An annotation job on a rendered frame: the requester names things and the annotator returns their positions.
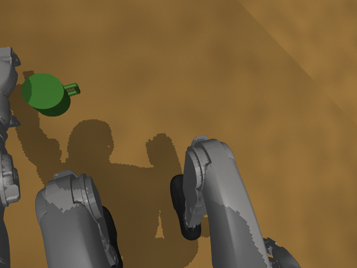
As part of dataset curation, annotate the left robot arm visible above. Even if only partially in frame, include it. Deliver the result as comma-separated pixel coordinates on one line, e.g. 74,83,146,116
0,93,21,268

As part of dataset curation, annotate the left robot foot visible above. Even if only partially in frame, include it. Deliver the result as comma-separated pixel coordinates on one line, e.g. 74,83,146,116
102,206,123,268

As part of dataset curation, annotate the left robot hand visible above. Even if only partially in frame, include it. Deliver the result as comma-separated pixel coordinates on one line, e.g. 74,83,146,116
0,47,21,127

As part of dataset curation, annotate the mug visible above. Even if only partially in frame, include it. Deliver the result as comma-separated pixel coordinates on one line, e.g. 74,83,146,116
21,73,80,117

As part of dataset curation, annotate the right robot hand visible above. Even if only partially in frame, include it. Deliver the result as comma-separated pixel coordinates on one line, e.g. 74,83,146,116
263,237,301,268

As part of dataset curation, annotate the right robot foot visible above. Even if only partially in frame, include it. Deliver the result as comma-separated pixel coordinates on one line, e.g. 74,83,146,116
170,174,201,241

